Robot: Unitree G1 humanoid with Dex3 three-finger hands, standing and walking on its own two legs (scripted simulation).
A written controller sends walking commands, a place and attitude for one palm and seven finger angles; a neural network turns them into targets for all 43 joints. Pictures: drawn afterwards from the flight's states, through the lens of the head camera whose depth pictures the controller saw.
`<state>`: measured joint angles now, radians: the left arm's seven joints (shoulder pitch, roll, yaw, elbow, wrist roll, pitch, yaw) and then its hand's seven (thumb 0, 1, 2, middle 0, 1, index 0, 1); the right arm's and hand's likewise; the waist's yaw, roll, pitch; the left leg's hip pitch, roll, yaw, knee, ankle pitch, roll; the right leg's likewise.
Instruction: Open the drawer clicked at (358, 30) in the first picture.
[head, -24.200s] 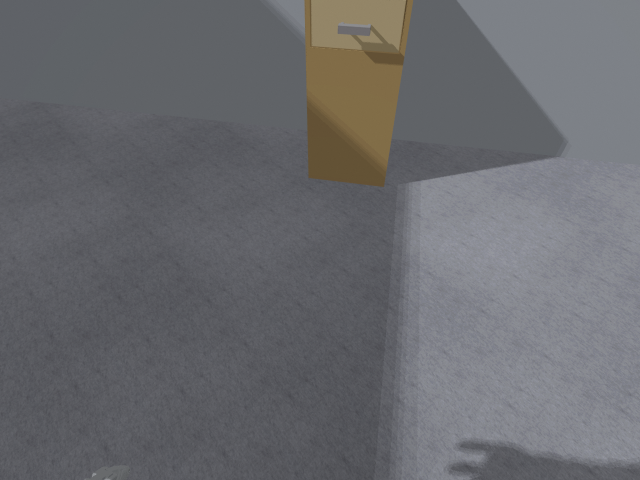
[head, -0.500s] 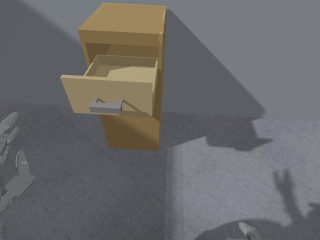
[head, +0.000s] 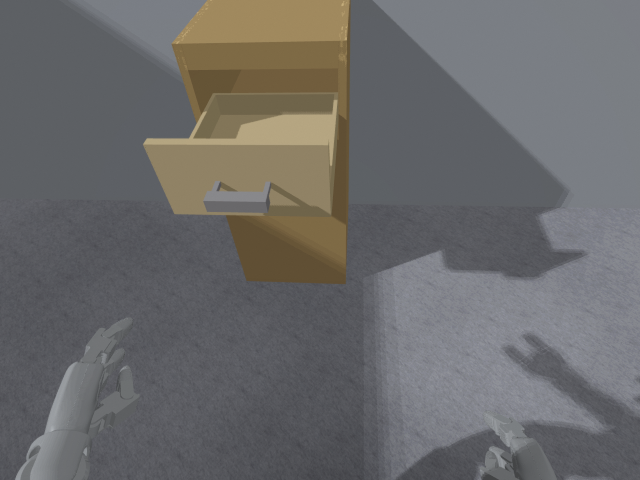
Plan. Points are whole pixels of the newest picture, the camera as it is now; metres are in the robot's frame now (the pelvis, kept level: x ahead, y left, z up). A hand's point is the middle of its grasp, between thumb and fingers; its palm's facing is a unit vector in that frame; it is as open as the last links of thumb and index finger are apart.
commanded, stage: let the arm hang, fingers relaxed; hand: left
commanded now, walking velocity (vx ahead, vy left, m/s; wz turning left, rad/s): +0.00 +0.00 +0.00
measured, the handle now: (239, 193) +0.61 +0.20 -0.01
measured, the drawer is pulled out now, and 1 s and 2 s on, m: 0.30 0.30 0.30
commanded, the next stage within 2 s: look to check the result in 0.98 s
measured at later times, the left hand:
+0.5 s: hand out of the picture -0.06 +0.20 -0.16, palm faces +0.01 -0.97 -0.24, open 7.4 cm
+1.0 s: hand out of the picture +0.08 +0.22 -0.14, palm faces -0.01 -0.94 -0.33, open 7.4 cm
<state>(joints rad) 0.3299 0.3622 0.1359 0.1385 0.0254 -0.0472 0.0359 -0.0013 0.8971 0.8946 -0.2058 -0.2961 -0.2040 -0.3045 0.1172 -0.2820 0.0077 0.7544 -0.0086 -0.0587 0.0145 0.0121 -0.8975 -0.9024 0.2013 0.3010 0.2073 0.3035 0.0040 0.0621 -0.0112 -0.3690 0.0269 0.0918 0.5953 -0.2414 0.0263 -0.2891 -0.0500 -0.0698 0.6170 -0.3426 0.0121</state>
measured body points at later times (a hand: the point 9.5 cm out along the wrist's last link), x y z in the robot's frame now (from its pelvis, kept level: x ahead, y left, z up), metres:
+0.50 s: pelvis -0.02 +0.00 +0.02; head +0.01 +0.00 +0.46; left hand -0.06 +0.25 -0.14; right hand -0.02 -0.25 -0.14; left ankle +0.04 +0.11 -0.73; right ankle -0.01 -0.12 -0.73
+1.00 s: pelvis +0.00 -0.02 +0.02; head +0.01 -0.03 +0.47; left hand +0.08 +0.27 -0.11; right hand +0.06 -0.30 -0.13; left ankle +0.04 +0.11 -0.73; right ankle -0.01 -0.12 -0.73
